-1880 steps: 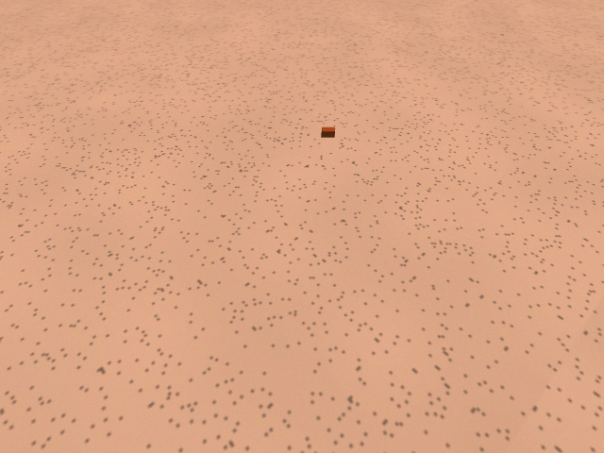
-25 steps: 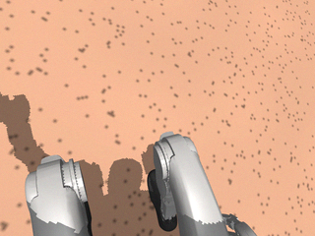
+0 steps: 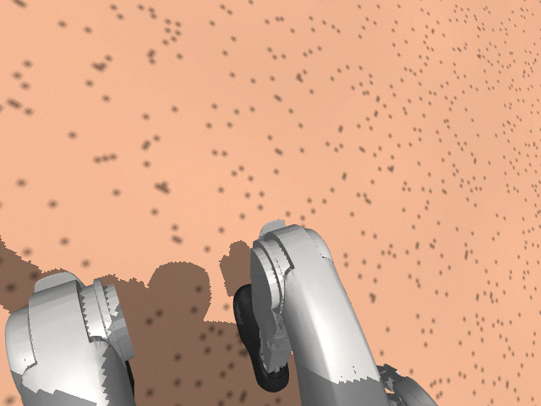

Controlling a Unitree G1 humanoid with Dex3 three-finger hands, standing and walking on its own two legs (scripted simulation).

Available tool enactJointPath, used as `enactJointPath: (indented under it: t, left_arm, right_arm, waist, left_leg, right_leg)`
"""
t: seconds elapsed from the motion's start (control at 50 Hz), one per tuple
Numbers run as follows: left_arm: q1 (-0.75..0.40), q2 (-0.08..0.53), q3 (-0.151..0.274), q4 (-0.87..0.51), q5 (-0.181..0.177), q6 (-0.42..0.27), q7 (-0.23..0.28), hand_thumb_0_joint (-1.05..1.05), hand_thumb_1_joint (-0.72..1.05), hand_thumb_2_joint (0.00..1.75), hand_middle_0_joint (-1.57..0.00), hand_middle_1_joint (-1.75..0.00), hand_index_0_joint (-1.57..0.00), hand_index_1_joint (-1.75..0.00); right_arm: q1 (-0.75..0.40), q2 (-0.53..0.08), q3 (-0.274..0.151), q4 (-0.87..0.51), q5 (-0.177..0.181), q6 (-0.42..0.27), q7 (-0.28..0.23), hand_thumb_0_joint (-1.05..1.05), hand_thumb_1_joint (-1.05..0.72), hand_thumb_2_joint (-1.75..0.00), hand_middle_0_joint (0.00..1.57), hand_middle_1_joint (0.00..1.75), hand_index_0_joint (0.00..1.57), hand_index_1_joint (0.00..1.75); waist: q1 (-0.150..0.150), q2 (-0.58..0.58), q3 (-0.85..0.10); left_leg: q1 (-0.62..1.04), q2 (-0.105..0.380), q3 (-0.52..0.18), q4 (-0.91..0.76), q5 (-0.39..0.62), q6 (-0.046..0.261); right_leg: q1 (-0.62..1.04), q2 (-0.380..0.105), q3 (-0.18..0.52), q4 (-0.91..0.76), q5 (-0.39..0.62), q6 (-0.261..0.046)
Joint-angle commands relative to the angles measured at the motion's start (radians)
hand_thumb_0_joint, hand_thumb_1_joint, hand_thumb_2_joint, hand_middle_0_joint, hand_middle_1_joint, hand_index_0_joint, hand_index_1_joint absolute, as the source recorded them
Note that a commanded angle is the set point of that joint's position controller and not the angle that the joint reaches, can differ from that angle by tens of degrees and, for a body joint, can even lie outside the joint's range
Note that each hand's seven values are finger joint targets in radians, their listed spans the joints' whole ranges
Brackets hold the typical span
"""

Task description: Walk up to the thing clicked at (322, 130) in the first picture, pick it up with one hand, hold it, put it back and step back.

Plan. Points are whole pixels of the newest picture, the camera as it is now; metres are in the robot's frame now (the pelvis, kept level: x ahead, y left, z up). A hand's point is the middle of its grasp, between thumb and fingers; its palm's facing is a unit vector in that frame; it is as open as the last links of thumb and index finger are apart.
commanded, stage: rest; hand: left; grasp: from above
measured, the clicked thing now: out of the picture +0.47 +0.37 -0.25
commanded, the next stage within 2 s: open in 0.78 s
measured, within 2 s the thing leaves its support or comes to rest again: rests again in 0.46 s
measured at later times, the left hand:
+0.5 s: hand out of the picture +0.46 +0.35 -0.23, palm faces -0.46 -0.14 -0.88, open 6.8 cm
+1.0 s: hand out of the picture +0.46 +0.35 -0.24, palm faces -0.44 -0.13 -0.89, open 7.9 cm
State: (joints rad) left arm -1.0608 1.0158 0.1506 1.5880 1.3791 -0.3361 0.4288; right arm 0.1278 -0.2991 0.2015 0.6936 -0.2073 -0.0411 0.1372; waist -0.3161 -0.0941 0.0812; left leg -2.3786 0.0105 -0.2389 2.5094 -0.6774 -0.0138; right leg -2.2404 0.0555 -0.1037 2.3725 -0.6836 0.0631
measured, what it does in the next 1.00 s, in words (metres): stands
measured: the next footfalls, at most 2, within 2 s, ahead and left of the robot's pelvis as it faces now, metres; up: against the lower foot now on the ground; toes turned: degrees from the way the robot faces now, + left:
none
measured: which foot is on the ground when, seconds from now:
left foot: down 0.00-1.00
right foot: down 0.00-1.00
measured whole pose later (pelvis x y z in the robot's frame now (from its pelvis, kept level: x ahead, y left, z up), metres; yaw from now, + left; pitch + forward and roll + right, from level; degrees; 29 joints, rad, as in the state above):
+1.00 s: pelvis +0.00 +0.01 -0.01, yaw -3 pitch +26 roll -16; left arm -1.08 1.13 0.12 1.71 1.34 -0.28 0.52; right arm 0.08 -0.33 0.33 0.63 -0.26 -0.14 0.17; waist -0.38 -0.15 0.16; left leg -2.37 0.02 -0.29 2.57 -0.70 0.00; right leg -2.21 0.08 -0.14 2.38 -0.67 0.08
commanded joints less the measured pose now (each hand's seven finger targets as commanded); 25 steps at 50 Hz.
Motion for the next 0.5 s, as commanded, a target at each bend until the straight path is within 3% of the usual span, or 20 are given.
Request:
enactJointPath:
  t: [0.0,0.12,0.14,0.16,0.18,0.2,0.22,0.26,0.28,0.3,0.32,0.34,0.4,0.42,0.46,0.48]
  left_arm:
    - [-0.319,0.28,0.016,-0.14,-0.013,0.022,0.08,0.0,0.73,0.4,-1.02,-0.47,-1.07,-0.41]
    - [-0.302,0.266,-0.005,-0.077,-0.034,0.06,0.089,0.0,0.73,0.36,-1.02,-0.44,-1.07,-0.39]
    - [-0.304,0.292,0.018,-0.095,-0.039,0.062,0.089,0.0,0.72,0.34,-1.01,-0.44,-1.07,-0.38]
    - [-0.293,0.292,0.008,-0.079,-0.032,0.067,0.086,0.0,0.73,0.34,-1.02,-0.42,-1.07,-0.37]
    - [-0.289,0.306,0.027,-0.083,-0.047,0.068,0.088,0.0,0.74,0.33,-1.03,-0.41,-1.08,-0.36]
    - [-0.276,0.296,0.005,-0.065,-0.04,0.072,0.082,0.0,0.73,0.35,-1.03,-0.41,-1.08,-0.36]
    - [-0.274,0.305,0.024,-0.074,-0.049,0.072,0.079,0.0,0.73,0.34,-1.03,-0.43,-1.08,-0.37]
    - [-0.265,0.29,0.002,-0.063,-0.059,0.073,0.074,0.0,0.71,0.33,-1.01,-0.41,-1.06,-0.36]
    - [-0.273,0.303,0.006,-0.074,-0.061,0.072,0.072,0.0,0.72,0.33,-1.02,-0.42,-1.07,-0.37]
    - [-0.258,0.347,0.04,-0.074,-0.059,0.073,0.078,0.0,0.71,0.36,-1.02,-0.43,-1.06,-0.38]
    - [-0.267,0.334,0.018,-0.078,-0.054,0.071,0.076,0.0,0.71,0.35,-1.03,-0.41,-1.07,-0.36]
    - [-0.264,0.36,0.041,-0.075,-0.058,0.07,0.076,0.0,0.71,0.36,-1.02,-0.41,-1.07,-0.37]
    - [-0.285,0.328,0.014,-0.094,-0.057,0.061,0.08,0.0,0.72,0.37,-1.04,-0.41,-1.08,-0.37]
    - [-0.259,0.357,0.036,-0.079,-0.058,0.059,0.084,0.0,0.7,0.39,-1.03,-0.41,-1.07,-0.37]
    - [-0.271,0.361,0.034,-0.085,-0.054,0.053,0.087,0.0,0.68,0.37,-1.01,-0.41,-1.05,-0.37]
    - [-0.259,0.373,0.043,-0.07,-0.055,0.05,0.095,0.0,0.67,0.37,-1.0,-0.41,-1.04,-0.37]
  right_arm:
    - [0.184,-0.296,-0.083,0.008,-0.008,-0.01,-0.008,0.0,-0.89,-0.89,0.2,0.3,0.2,0.3]
    - [0.19,-0.31,-0.069,0.002,-0.017,-0.032,-0.003,0.0,-0.89,-0.89,0.2,0.3,0.2,0.3]
    - [0.19,-0.322,-0.072,-0.017,-0.019,-0.036,-0.004,0.0,-0.89,-0.89,0.2,0.3,0.2,0.3]
    - [0.199,-0.317,-0.066,-0.006,-0.017,-0.038,0.0,0.0,-0.89,-0.89,0.2,0.3,0.2,0.3]
    - [0.192,-0.322,-0.065,-0.017,-0.021,-0.04,-0.002,0.0,-0.89,-0.89,0.2,0.3,0.2,0.3]
    - [0.181,-0.316,-0.057,-0.013,-0.022,-0.042,-0.001,0.0,-0.89,-0.89,0.2,0.3,0.2,0.3]
    - [0.194,-0.322,-0.061,-0.021,-0.025,-0.046,-0.001,0.0,-0.9,-0.89,0.2,0.3,0.2,0.3]
    - [0.183,-0.318,-0.048,-0.021,-0.026,-0.045,0.0,0.0,-0.89,-0.89,0.2,0.3,0.2,0.3]
    - [0.174,-0.317,-0.045,-0.032,-0.028,-0.047,0.002,0.0,-0.89,-0.89,0.2,0.3,0.2,0.3]
    - [0.182,-0.33,-0.044,-0.032,-0.03,-0.045,-0.001,0.0,-0.89,-0.89,0.2,0.3,0.2,0.3]
    - [0.17,-0.332,-0.036,-0.044,-0.032,-0.043,-0.001,0.0,-0.89,-0.89,0.2,0.3,0.2,0.3]
    - [0.175,-0.331,-0.033,-0.041,-0.028,-0.044,-0.002,0.0,-0.9,-0.89,0.2,0.3,0.2,0.3]
    - [0.166,-0.335,-0.027,-0.049,-0.035,-0.048,0.0,0.0,-0.89,-0.89,0.2,0.3,0.2,0.3]
    - [0.17,-0.34,-0.026,-0.04,-0.037,-0.048,-0.002,0.0,-0.9,-0.9,0.2,0.3,0.2,0.3]
    - [0.173,-0.351,-0.021,-0.045,-0.039,-0.051,0.0,0.0,-0.89,-0.89,0.2,0.3,0.2,0.3]
    - [0.164,-0.341,-0.013,-0.041,-0.042,-0.049,-0.001,0.0,-0.89,-0.89,0.2,0.3,0.2,0.3]
  waist:
    - [-0.023,0.529,-0.67]
    - [-0.052,0.509,-0.636]
    - [-0.058,0.487,-0.641]
    - [-0.055,0.511,-0.623]
    - [-0.051,0.494,-0.63]
    - [-0.048,0.507,-0.63]
    - [-0.058,0.499,-0.636]
    - [-0.052,0.513,-0.625]
    - [-0.059,0.518,-0.638]
    - [-0.057,0.51,-0.637]
    - [-0.055,0.509,-0.633]
    - [-0.063,0.497,-0.62]
    - [-0.077,0.506,-0.611]
    - [-0.072,0.509,-0.606]
    - [-0.085,0.512,-0.594]
    - [-0.072,0.515,-0.602]
  left_leg:
    - [0.605,0.021,0.123,-0.258,0.175,0.021]
    - [0.59,0.026,0.112,-0.237,0.233,0.021]
    - [0.591,0.027,0.11,-0.228,0.252,0.021]
    - [0.582,0.026,0.115,-0.233,0.248,0.02]
    - [0.58,0.028,0.11,-0.23,0.254,0.019]
    - [0.569,0.027,0.114,-0.228,0.232,0.02]
    - [0.584,0.029,0.112,-0.225,0.252,0.021]
    - [0.57,0.029,0.11,-0.235,0.226,0.018]
    - [0.571,0.03,0.106,-0.237,0.219,0.019]
    - [0.576,0.033,0.1,-0.233,0.244,0.019]
    - [0.561,0.03,0.102,-0.227,0.235,0.019]
    - [0.559,0.033,0.1,-0.221,0.231,0.02]
    - [0.567,0.035,0.099,-0.215,0.229,0.021]
    - [0.574,0.038,0.097,-0.211,0.24,0.02]
    - [0.572,0.036,0.096,-0.204,0.252,0.018]
    - [0.564,0.039,0.093,-0.212,0.237,0.018]
  right_leg:
    - [0.253,0.03,-0.133,-0.195,0.229,-0.089]
    - [0.265,0.032,-0.141,-0.188,0.284,-0.086]
    - [0.275,0.031,-0.146,-0.188,0.301,-0.087]
    - [0.289,0.03,-0.14,-0.186,0.298,-0.086]
    - [0.293,0.032,-0.146,-0.187,0.302,-0.087]
    - [0.297,0.035,-0.14,-0.19,0.284,-0.088]
    - [0.312,0.035,-0.143,-0.191,0.303,-0.083]
    - [0.313,0.036,-0.146,-0.192,0.278,-0.087]
    - [0.323,0.038,-0.147,-0.191,0.278,-0.085]
    - [0.331,0.037,-0.153,-0.188,0.295,-0.085]
    - [0.33,0.038,-0.152,-0.188,0.285,-0.087]
    - [0.324,0.038,-0.151,-0.189,0.283,-0.088]
    - [0.328,0.041,-0.152,-0.19,0.288,-0.085]
    - [0.329,0.043,-0.155,-0.192,0.293,-0.083]
    - [0.326,0.042,-0.157,-0.187,0.298,-0.085]
    - [0.341,0.045,-0.159,-0.189,0.291,-0.084]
